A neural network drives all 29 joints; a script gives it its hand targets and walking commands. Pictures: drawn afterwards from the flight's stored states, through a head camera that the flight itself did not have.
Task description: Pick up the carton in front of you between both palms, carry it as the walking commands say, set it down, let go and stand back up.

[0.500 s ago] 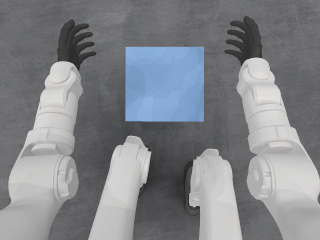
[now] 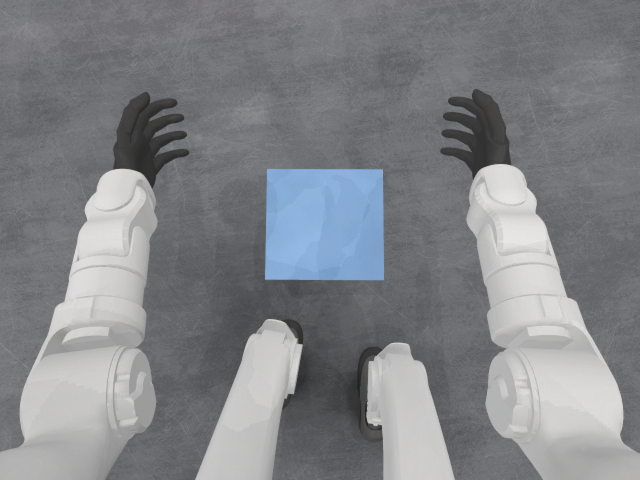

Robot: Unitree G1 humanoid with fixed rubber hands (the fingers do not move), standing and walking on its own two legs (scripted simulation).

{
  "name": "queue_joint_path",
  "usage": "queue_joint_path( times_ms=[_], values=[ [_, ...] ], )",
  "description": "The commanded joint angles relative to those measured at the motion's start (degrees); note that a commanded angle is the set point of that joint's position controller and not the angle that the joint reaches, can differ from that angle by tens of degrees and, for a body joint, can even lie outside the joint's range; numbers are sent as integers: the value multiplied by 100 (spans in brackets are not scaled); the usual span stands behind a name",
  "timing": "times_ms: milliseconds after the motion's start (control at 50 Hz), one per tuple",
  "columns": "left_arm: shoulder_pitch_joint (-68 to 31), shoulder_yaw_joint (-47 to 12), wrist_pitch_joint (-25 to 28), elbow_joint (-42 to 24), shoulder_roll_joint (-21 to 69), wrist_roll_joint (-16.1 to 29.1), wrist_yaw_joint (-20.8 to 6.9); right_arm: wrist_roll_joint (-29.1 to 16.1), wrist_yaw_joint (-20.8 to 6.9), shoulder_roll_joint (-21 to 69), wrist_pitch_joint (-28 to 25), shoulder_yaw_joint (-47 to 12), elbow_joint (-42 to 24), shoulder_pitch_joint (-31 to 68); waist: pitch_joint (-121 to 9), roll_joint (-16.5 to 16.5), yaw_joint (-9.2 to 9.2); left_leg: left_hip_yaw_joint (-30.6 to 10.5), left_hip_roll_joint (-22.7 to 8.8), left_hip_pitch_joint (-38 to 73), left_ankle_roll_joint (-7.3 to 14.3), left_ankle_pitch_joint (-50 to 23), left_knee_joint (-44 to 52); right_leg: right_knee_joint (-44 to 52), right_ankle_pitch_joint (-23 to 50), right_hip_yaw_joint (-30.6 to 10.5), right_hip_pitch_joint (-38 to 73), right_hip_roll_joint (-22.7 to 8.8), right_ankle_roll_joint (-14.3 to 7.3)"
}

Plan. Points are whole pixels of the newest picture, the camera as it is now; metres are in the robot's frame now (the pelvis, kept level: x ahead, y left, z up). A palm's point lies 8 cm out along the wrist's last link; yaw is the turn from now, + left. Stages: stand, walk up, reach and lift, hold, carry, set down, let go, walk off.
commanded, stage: set down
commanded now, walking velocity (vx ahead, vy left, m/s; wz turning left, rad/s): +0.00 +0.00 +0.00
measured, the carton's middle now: (324, 232) +0.44 +0.05 -0.48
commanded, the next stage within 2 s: let go in 0.04 s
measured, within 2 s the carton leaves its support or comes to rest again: neither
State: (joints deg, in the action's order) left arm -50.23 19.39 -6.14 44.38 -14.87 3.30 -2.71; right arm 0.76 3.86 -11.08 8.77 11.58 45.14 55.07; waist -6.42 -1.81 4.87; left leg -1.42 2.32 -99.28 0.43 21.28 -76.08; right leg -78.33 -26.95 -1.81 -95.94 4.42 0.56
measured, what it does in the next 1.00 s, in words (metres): rises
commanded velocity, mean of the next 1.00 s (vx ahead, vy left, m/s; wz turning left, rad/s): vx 0.00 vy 0.00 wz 0.00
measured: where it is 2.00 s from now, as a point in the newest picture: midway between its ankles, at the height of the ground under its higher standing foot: (326, 394)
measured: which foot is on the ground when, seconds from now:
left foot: down 0.00-1.00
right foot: down 0.00-1.00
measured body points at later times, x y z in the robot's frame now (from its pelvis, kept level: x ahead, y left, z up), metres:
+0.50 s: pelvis +0.06 +0.02 +0.12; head +0.26 +0.03 +0.53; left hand +0.36 +0.28 +0.02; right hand +0.40 -0.17 +0.01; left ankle +0.09 +0.11 -0.57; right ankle +0.06 -0.11 -0.57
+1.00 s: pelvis +0.09 -0.02 +0.17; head +0.12 -0.02 +0.62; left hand +0.26 +0.22 +0.10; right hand +0.27 -0.25 +0.10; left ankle +0.09 +0.11 -0.57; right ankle +0.06 -0.11 -0.57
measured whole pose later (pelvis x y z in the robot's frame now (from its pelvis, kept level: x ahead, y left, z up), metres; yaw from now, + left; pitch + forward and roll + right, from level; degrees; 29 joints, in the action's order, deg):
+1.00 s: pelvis +0.09 -0.02 +0.17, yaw +2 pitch -1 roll +1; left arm 13.1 2.5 -4.6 25.0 -12.4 0.0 -4.6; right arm 0.2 -3.2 -12.0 4.1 2.6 25.4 -13.2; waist 3.2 -1.1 0.2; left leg -3.0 1.7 -10.5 -0.4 12.7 -23.9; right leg -25.6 -17.2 -2.9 -7.5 2.7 -2.2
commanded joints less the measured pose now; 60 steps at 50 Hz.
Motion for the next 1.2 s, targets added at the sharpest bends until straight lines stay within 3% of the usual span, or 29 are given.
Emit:
queue_joint_path(
  times_ms=[0, 120, 240, 340, 560, 660, 780, 920, 1040, 1180],
  values=[
    [-869, 131, 177, -489, -684, -88, -19, 51, -54, -386, -172, 58, -504, 1061, -4961, -28, 220, 306, 45, 3999, -240, -2071, 911, 1193, 1257, 212, 2347, 67, 195],
    [-201, 82, 258, -500, -594, -375, -129, 366, -4, -198, -219, 170, -572, 272, -5095, -60, 99, 251, 27, 4803, -201, -2340, 1538, 1876, 1602, 193, 3110, 33, 237],
    [1242, -255, 290, -1134, -597, -697, -298, 552, 143, 47, -274, 71, -1332, -1359, -4881, 178, 74, 117, -4, 6390, -109, -2774, 2202, 2621, 1827, 212, 3800, 45, 203],
    [2143, -637, 422, -1568, -482, -546, -315, 385, 28, -20, -517, -111, -1829, -2260, -3955, 400, 25, -187, -139, 7539, -85, -3155, 2726, 3202, 1725, 187, 3828, 12, 111],
    [4712, -1232, 761, -1835, -162, -180, -160, 224, -296, -199, -933, -374, -1716, -4798, -2607, 445, -206, -446, -278, 9170, -144, -4351, 3614, 4241, 2103, 59, 5148, -51, -2],
    [5630, -1374, 855, -2160, -125, -181, -105, 175, -390, -324, -1069, -514, -1974, -5601, -1753, 288, -272, -324, -189, 9437, -151, -3985, 4268, 4872, 2473, 16, 6495, -123, -8],
    [6100, -1514, 729, -2394, -217, -207, -119, 67, -533, -408, -998, -658, -2275, -6321, -518, -32, -390, -75, -61, 9382, -130, -2723, 5065, 5522, 2627, -90, 7887, -257, 13],
    [6061, -1520, 283, -2471, -341, -313, -178, -61, -699, -448, -589, -813, -2504, -6530, 655, -76, -463, 118, 63, 9718, -115, -1617, 5294, 5972, 1923, -126, 8080, -464, 28],
    [6083, -1439, -43, -2489, -386, -429, -185, -73, -742, -484, -302, -854, -2619, -6469, 1073, 27, -403, 164, 113, 9994, -121, -1523, 5182, 6044, 1777, -154, 8052, -555, -5],
    [6085, -1428, -142, -2603, -348, -463, -185, -7, -723, -540, -170, -793, -2656, -6517, 985, -1, -457, 121, 96, 10115, -99, -1808, 5151, 5902, 2291, -121, 8389, -470, 24]
  ],
)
